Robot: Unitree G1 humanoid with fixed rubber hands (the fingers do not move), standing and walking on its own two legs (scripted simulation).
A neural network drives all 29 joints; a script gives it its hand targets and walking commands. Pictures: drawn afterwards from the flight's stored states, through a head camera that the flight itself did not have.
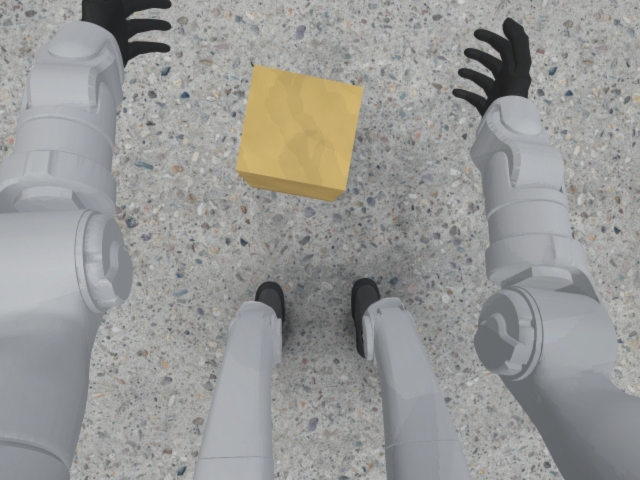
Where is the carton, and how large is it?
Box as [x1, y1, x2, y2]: [236, 64, 363, 201]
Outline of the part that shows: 254,64 236,170 250,186 332,201 345,189 363,87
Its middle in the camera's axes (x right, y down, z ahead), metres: -0.05 -0.22 +0.85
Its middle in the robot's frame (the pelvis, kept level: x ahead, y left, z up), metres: +0.56 +0.01 -0.54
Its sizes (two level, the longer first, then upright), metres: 0.210 0.200 0.250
